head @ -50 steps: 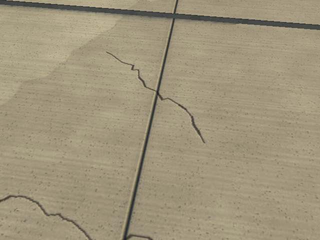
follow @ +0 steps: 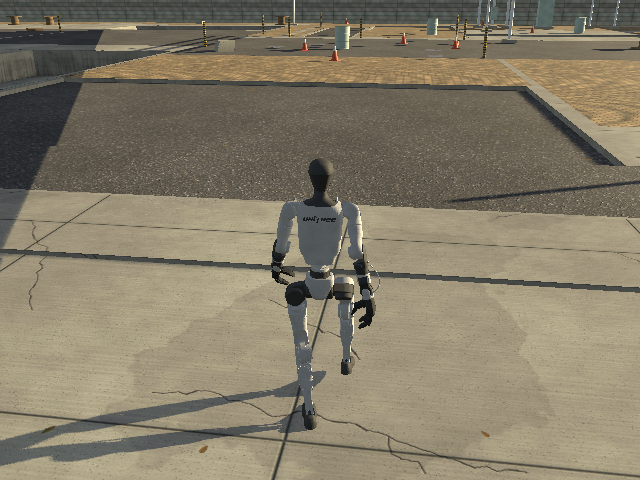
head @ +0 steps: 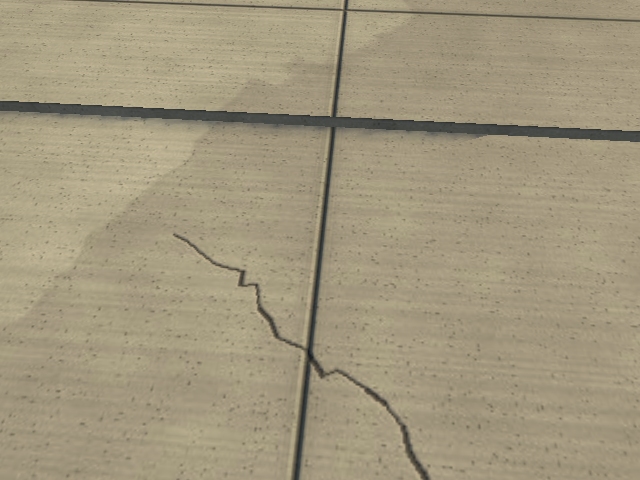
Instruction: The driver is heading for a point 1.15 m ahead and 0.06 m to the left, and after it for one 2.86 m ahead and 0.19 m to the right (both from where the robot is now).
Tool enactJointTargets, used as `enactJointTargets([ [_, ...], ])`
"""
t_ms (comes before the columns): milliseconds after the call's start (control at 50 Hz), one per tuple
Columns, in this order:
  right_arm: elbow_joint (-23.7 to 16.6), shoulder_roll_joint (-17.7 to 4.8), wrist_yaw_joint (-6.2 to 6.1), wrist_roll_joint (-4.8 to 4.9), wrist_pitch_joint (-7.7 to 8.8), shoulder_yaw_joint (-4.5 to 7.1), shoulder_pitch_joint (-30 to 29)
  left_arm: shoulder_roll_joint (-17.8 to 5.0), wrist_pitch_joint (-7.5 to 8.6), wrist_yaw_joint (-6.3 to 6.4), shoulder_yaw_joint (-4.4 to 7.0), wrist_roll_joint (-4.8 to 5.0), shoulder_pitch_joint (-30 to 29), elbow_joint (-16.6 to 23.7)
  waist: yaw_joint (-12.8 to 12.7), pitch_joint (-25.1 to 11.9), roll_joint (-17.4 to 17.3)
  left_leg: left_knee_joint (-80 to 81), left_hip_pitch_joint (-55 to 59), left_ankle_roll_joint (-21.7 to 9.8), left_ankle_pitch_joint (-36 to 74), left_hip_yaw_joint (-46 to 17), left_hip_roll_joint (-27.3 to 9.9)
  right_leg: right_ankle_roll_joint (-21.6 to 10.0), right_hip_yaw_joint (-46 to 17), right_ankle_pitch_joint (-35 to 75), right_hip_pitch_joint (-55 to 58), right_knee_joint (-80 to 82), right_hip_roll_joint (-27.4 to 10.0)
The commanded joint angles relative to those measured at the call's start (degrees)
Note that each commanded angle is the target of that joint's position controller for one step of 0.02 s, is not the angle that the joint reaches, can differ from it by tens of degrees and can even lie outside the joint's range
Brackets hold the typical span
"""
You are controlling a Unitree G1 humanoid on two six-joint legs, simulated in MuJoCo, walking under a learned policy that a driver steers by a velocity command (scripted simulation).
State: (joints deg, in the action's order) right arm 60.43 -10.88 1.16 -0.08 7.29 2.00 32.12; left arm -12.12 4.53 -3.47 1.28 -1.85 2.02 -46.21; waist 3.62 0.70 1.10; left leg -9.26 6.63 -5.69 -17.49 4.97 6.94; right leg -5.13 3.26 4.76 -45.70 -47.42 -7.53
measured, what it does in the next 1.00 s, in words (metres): walks ahead: right foot, then left foot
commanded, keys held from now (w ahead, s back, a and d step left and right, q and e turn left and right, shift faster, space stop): w+shift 1.00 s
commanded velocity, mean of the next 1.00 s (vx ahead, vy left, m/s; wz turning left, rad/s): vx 1.00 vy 0.00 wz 0.00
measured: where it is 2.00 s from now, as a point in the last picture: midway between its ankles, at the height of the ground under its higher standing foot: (296, 67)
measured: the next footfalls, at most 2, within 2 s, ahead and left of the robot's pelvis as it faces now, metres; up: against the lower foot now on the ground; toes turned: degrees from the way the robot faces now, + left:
right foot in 0.16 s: +0.36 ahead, -0.08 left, +0.00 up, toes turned -4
left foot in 0.60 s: +0.82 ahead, +0.09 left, +0.00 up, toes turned +4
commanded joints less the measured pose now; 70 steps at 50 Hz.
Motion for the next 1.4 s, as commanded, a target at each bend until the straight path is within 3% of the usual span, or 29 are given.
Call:
enactJointTargets([
  [20,-3.3,-7.4,-0.67,0.59,1.7,0.4,-0.6,-1.1,0.57,-0.33,-0.91,0.9,-7.6,4.6,-1.6,9.6,-2.0,10.6,-13.4,-2.5,40.1,-4.4,-14.0,-1.3,5.2,7.3,13.4,11.2,4.5],
  [80,-2.8,-10.8,-1.67,-0.49,0.87,0.62,0.4,-4.6,0.59,0.83,0.03,0.72,-5.5,4.5,-3.8,3.6,-6.1,-0.2,1.4,-0.9,71.6,-2.6,-16.2,-3.2,7.2,-0.3,17.9,15.2,10.5],
  [120,-2.6,-13.6,-2.89,-2.13,-0.78,1.39,-1.4,-8.7,0.53,2.2,1.77,0.86,10.0,0.5,-11.8,-5.3,-9.2,-20.8,3.1,-0.7,79.8,-2.7,-18.2,-5.1,4.6,-8.2,32.8,15.7,12.9],
  [140,-3.2,-14.3,-3.06,-2.34,-1.51,1.75,-4.5,-10.5,0.31,3.13,2.92,0.53,21.3,-3.1,-17.4,-9.8,-8.6,-36.3,-1.6,-1.2,72.4,-1.5,-17.1,-6.2,3.3,-9.9,44.2,19.2,11.2],
  [160,-4.7,-10.4,-2.62,-2.47,-1.36,1.13,-5.6,-14.8,-0.07,4.2,4.49,-0.74,30.3,-4.6,-19.4,-15.4,-3.8,-58.1,-15.2,-2.3,47.5,-1.4,-12.7,-8.3,-8.2,-26.0,57.7,15.1,0.2],
  [180,-7.1,-1.0,-0.84,1.43,-0.2,-0.68,2.7,-17.2,-0.03,3.5,5.23,-1.91,27.1,-4.4,-9.0,-21.9,16.0,-80.5,-41.0,0.3,-7.6,-6.6,-1.6,-17.0,-45.0,-37.2,73.4,24.5,-16.0],
  [200,-8.1,-7.4,-1.44,1.39,0.29,0.22,-3.2,-13.1,-0.03,2.43,5.21,-0.53,23.2,-4.3,-10.7,-17.8,6.1,-81.1,-48.9,-2.0,-3.3,-10.7,-5.2,-16.3,-47.7,-40.9,69.9,31.4,-13.3],
  [240,-10.7,-7.0,-1.23,0.44,0.43,0.18,-12.7,-5.7,1.18,2.07,3.53,-0.54,17.9,-5.8,-7.2,-3.2,-4.2,-72.8,-48.4,-2.6,3.0,-10.2,-10.1,-12.3,-31.3,-28.1,51.3,34.9,-9.5],
  [280,-11.4,-3.9,0.16,-1.83,-1.39,-0.48,-12.6,-2.9,2.11,2.73,2.26,-0.39,17.5,-7.6,-2.3,0.6,-3.6,-67.5,-43.0,-1.3,3.2,-10.7,-12.6,-8.8,-22.2,-24.9,39.0,37.4,-4.6],
  [360,-16.2,-3.6,1.75,-2.88,-3.0,-1.27,-22.5,-5.3,3.8,2.42,2.23,1.36,20.5,-9.2,-1.7,7.2,-0.8,-55.9,-48.3,1.6,9.3,-5.8,-15.8,-7.7,-12.4,-16.1,31.9,44.1,-0.5],
  [480,-21.0,-4.5,2.52,-1.02,-1.99,-2.57,-37.2,-8.7,4.94,2.34,2.22,2.65,27.1,-10.6,-5.9,9.4,-0.1,-25.6,-36.0,-0.1,31.0,2.3,-11.0,-4.4,-3.5,13.9,36.9,49.6,0.9],
  [540,-20.8,-8.0,1.54,-1.72,-1.91,-1.41,-35.2,-11.7,3.88,3.23,2.32,1.42,28.7,-11.1,-4.0,3.4,3.6,-22.1,-33.0,-2.3,22.9,4.5,-5.4,-2.8,-1.3,44.1,52.4,39.1,-1.5],
  [600,-12.8,-13.7,-0.91,-1.92,-2.36,1.56,-7.4,-14.5,1.43,4.91,3.09,-0.46,24.3,-10.7,10.2,-10.9,6.3,-21.1,-5.8,-5.1,11.6,0.5,-4.7,-2.0,-0.1,45.2,48.1,2.3,-1.9],
  [620,-11.0,-18.5,-1.98,-2.83,-2.69,3.13,1.8,-9.6,1.52,4.62,2.21,-0.78,24.2,-9.2,11.5,-17.3,-0.2,-24.7,7.2,-6.4,-2.8,-12.8,-17.0,-2.7,-0.4,16.5,35.3,-20.3,2.9],
  [640,-11.1,-21.0,-1.08,-3.65,-2.68,4.02,-1.7,-2.2,2.6,3.03,0.68,3.57,33.0,-7.1,1.8,-25.2,-20.1,-12.2,21.3,-14.4,-15.0,-49.2,-30.9,-0.2,-6.2,-30.4,12.2,-41.3,13.4],
  [660,-11.7,-16.8,-0.12,-2.45,-2.75,4.05,-6.9,-7.6,2.94,3.7,1.37,3.04,26.6,-6.2,2.7,-19.3,-9.6,-7.0,17.5,-12.8,-15.9,-49.1,-27.6,-2.3,-9.5,-26.0,4.7,-41.7,9.0],
  [700,-10.1,-9.6,0.21,-2.46,-1.58,2.54,-11.5,-6.9,3.0,3.51,1.12,2.01,16.9,-3.7,0.1,-4.8,1.5,-5.1,-0.8,-10.0,-1.1,-31.7,-23.6,-2.2,-8.4,-19.6,4.9,-33.9,4.5],
  [760,-7.4,-5.5,-0.41,-1.47,-0.39,0.99,-11.1,-2.8,0.37,1.57,0.15,-0.49,16.8,-2.6,-5.4,0.5,-1.4,-0.2,-15.5,-6.6,0.7,-21.2,-18.0,-0.6,-8.3,-19.4,10.4,-26.3,1.0],
  [800,-6.5,-7.0,-0.41,-0.45,0.42,1.17,-9.8,-2.8,-0.4,0.73,-0.26,-0.94,11.4,0.0,-5.8,4.8,-2.7,3.7,-18.6,-6.8,3.5,-17.1,-16.9,0.9,-6.2,-17.1,6.0,-21.4,-0.8],
  [940,-5.0,-11.0,-0.18,0.85,1.88,1.49,-3.3,-3.7,0.67,-0.34,-2.04,0.82,-7.1,6.9,-1.9,8.9,-2.9,11.4,-15.7,-3.5,36.0,-5.3,-14.1,-0.3,3.2,8.5,16.9,12.8,3.4],
  [1000,-4.2,-13.7,-0.93,-0.13,0.93,1.61,-1.8,-7.1,0.72,0.81,-0.91,0.08,-5.2,6.7,-3.5,3.3,-5.5,1.6,-0.7,-1.8,65.1,-3.1,-15.9,-2.5,5.7,1.1,19.9,16.4,9.0],
  [1040,-3.9,-16.0,-2.14,-1.73,-0.8,2.14,-3.3,-10.6,0.66,2.19,0.8,0.12,9.7,2.7,-11.1,-5.8,-8.8,-18.6,1.0,-1.3,74.9,-2.8,-17.7,-4.4,3.7,-8.1,34.3,15.7,11.9],
  [1060,-4.4,-16.1,-2.55,-2.04,-1.57,2.23,-5.8,-12.4,0.39,3.15,1.93,-0.17,21.3,-1.1,-16.8,-10.4,-8.0,-34.3,-4.1,-1.1,68.1,-1.8,-16.5,-5.5,2.4,-10.7,45.5,17.5,10.2],
  [1080,-5.8,-11.7,-2.34,-2.37,-1.54,1.39,-5.5,-17.0,0.09,4.23,3.51,-1.17,30.6,-2.8,-18.4,-16.7,-2.4,-56.3,-16.2,-1.7,44.0,-1.6,-12.4,-7.1,-9.9,-24.9,58.3,14.1,-1.4],
  [1100,-7.6,-3.9,-0.8,1.64,-0.49,-0.18,2.7,-19.4,0.0,3.52,4.56,-1.64,27.6,-2.6,-9.2,-25.1,18.0,-79.5,-39.5,1.0,-6.9,-6.5,-1.2,-15.3,-46.1,-37.5,73.3,25.3,-16.0],
  [1120,-8.7,-9.8,-1.4,0.95,-0.06,0.58,-3.6,-15.6,-0.17,2.49,4.6,-0.37,22.6,-2.1,-10.1,-19.9,7.0,-80.0,-47.3,-1.3,-3.8,-10.8,-5.3,-13.9,-47.6,-38.7,69.7,30.9,-12.9],
  [1160,-11.2,-8.7,-1.15,0.15,0.1,0.19,-13.2,-8.9,0.95,2.26,3.26,-0.4,17.8,-3.7,-7.2,-4.2,-3.7,-71.8,-47.6,-1.3,2.4,-10.1,-10.1,-11.2,-30.6,-23.8,51.1,33.5,-9.1],
  [1260,-14.7,-4.9,1.51,-2.88,-3.19,-1.09,-18.4,-6.4,3.02,2.78,1.94,1.27,19.3,-7.3,-1.3,4.8,0.1,-59.1,-45.8,2.0,4.5,-8.0,-15.2,-7.9,-15.8,-19.1,33.2,42.3,-2.3],
  [1400,-22.2,-5.0,2.05,-1.46,-2.85,-3.05,-37.0,-10.2,4.05,2.65,2.39,2.36,26.4,-8.8,-5.4,8.5,0.1,-28.6,-40.6,0.4,23.3,1.5,-11.7,-5.6,-4.6,15.3,40.4,48.6,-0.8],
])
Keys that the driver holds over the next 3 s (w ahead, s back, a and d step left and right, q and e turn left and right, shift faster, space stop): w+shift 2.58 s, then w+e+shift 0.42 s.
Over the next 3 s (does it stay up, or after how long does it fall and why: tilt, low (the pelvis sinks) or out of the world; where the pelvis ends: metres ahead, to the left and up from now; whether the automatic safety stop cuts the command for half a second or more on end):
stays up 2.93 -0.09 0.02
